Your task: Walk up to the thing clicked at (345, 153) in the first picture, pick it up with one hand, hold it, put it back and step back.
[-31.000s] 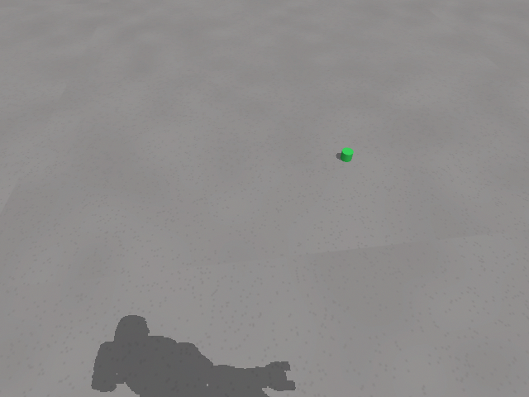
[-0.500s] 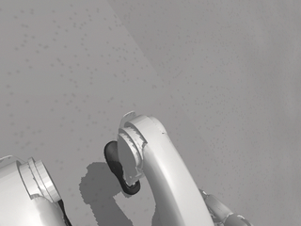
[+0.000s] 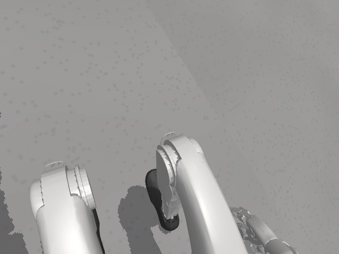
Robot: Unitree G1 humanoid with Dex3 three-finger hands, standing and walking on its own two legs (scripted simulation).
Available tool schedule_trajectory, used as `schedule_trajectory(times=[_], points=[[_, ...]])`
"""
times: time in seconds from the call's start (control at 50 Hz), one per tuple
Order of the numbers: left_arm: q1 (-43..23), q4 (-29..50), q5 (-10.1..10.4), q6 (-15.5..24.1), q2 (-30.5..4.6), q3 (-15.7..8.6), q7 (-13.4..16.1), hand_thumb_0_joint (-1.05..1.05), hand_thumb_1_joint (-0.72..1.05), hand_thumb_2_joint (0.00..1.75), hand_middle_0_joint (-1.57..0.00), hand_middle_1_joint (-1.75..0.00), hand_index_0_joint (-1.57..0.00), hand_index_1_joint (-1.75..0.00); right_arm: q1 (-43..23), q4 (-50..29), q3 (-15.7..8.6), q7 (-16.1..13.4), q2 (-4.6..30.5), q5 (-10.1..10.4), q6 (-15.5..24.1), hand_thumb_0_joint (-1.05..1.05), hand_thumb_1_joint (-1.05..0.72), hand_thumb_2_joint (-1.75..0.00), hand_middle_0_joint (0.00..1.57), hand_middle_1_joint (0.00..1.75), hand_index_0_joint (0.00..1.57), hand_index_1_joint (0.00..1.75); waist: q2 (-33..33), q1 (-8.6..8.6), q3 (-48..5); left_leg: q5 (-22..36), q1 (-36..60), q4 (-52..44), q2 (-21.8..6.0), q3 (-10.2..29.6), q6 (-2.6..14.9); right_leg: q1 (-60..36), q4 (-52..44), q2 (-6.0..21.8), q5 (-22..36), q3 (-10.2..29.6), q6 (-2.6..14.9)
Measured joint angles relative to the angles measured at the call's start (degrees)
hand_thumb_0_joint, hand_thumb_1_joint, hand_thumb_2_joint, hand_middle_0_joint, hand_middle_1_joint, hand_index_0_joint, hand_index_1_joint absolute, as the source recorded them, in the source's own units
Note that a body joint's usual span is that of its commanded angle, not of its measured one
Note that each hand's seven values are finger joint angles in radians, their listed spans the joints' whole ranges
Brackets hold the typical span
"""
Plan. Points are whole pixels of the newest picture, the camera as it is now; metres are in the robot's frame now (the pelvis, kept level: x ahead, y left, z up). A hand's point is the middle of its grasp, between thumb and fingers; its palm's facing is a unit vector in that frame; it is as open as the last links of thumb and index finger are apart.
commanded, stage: settle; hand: left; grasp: from above
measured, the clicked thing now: out of the picture +0.51 +0.34 -0.20
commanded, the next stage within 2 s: lift in 0.10 s
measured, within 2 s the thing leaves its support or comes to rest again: neither
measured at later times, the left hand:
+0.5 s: hand out of the picture +0.47 +0.33 -0.11, palm faces -0.46 -0.12 -0.88, open 7.6 cm
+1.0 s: hand out of the picture +0.38 +0.33 +0.06, palm faces -0.42 -0.13 -0.90, open 7.6 cm
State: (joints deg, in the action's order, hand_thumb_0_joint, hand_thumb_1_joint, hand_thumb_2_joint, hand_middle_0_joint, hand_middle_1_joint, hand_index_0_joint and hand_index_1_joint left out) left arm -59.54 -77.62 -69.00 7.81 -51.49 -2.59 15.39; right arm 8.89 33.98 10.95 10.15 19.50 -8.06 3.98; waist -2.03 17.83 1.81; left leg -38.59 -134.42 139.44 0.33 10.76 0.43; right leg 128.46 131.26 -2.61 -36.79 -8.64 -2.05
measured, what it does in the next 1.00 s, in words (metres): rises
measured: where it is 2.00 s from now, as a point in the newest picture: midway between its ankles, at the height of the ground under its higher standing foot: (130, 226)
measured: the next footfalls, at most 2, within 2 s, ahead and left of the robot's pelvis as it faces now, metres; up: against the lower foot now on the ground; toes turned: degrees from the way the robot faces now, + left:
none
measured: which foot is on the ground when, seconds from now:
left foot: down 0.00-1.00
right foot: down 0.00-1.00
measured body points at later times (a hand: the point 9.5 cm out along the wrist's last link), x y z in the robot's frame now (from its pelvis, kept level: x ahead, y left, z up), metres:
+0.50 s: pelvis -0.01 +0.00 +0.03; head +0.24 +0.09 +0.40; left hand +0.49 +0.33 -0.06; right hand +0.05 -0.27 -0.06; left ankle +0.07 +0.12 -0.29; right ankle +0.11 -0.12 -0.29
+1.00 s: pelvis -0.01 +0.00 +0.15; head +0.16 +0.07 +0.56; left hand +0.40 +0.33 +0.11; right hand +0.14 -0.25 +0.03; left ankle +0.07 +0.12 -0.29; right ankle +0.11 -0.12 -0.29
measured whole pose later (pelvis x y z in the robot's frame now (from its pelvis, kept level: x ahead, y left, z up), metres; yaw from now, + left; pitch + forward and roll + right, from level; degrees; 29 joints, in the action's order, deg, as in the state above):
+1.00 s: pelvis -0.01 +0.00 +0.15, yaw +7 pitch +32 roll -6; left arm -36.4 -48.5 -58.0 3.8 -36.0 2.2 2.2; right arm 9.2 35.2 1.6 1.3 15.0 0.3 -4.3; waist 2.6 7.7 -10.1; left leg -34.8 -108.5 110.9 0.1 3.9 1.5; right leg 105.0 106.8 -1.2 -34.2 -2.6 -2.1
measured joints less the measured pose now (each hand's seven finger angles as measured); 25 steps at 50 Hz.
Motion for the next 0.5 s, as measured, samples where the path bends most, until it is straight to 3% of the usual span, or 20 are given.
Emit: schedule_trajectory(times=[0.3,0.5], points=[[-0.1,3.4,1.0,0.0,1.5,-0.1,-5.1,-0.05,0.27,0.27,-0.72,-0.51,-0.92,-0.49,1.9,0.1,-1.3,-3.1,-1.3,1.2,-4.3,0.0,-0.91,-0.89,0.2,0.3,0.2,0.3,1.9,-0.86,-1.2,1.4,0.6,-3.0,0.2,-1.5,0.04,-0.2,-1.8,0.5,0.7,1.2,0.24],[5.5,11.5,4.3,-1.1,5.0,-0.7,-10.1,-0.04,0.28,0.28,-0.7,-0.53,-0.91,-0.5,4.2,0.2,-4.3,-4.2,-1.5,3.0,-7.3,0.0,-0.91,-0.9,0.2,0.3,0.2,0.3,3.1,-2.88,-3.7,2.0,3.0,-7.1,0.3,-2.8,0.31,-2.4,-5.2,1.0,0.8,2.3,0.36]])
